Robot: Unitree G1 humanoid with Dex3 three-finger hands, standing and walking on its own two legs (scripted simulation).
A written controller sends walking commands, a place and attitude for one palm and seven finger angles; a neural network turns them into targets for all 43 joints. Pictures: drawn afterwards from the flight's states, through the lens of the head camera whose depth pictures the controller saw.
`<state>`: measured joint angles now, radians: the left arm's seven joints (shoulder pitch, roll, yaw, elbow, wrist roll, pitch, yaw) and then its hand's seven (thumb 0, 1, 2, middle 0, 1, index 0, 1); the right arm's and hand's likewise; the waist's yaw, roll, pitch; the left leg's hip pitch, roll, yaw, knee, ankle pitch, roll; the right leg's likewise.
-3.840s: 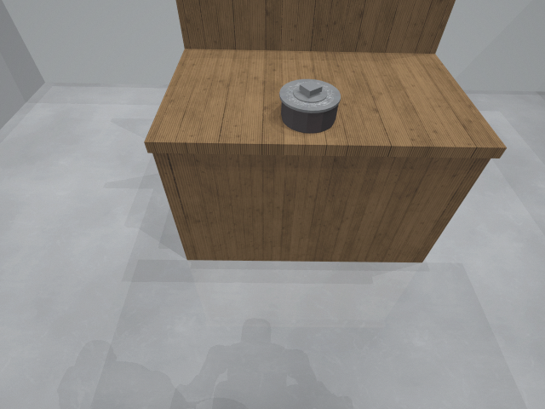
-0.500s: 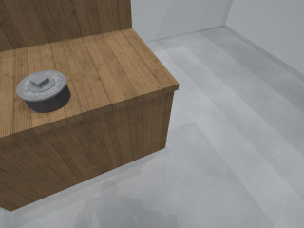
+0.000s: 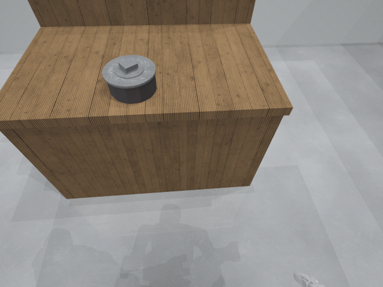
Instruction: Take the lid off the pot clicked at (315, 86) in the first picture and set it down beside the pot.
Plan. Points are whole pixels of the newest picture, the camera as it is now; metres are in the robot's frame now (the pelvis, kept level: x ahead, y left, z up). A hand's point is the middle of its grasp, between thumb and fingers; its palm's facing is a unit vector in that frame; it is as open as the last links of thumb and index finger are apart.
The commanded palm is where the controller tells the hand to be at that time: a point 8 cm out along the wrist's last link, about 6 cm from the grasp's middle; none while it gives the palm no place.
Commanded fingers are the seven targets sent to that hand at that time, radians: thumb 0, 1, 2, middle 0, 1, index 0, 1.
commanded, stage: turn to face it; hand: left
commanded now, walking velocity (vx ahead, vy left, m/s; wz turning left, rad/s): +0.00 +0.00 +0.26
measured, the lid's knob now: (128, 65) +0.75 +0.29 +0.00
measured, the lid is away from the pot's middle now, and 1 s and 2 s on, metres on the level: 0.00 0.00 0.00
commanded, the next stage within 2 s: take the last steps up to it in 0.18 s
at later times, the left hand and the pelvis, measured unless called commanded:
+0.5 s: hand out of the picture +0.02 +0.18 -0.14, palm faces +0.21 -0.94 -0.27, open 7.4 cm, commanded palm none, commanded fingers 0.00 0.90 0.90 -0.20 -0.30 -0.20 -0.30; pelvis +0.01 -0.01 +0.01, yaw +9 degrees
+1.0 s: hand out of the picture +0.06 +0.25 -0.17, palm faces +0.27 -0.95 -0.18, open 7.4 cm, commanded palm none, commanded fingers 0.00 0.90 0.90 -0.20 -0.30 -0.20 -0.30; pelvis +0.13 +0.07 +0.01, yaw +10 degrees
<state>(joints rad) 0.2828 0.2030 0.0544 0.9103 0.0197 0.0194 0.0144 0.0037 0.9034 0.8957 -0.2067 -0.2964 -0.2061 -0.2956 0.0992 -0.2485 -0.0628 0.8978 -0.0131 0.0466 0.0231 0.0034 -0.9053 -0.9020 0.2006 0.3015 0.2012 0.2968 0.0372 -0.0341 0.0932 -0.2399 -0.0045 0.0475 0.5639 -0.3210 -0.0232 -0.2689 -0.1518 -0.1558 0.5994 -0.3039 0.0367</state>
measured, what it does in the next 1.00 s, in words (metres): walks ahead: left foot, then right foot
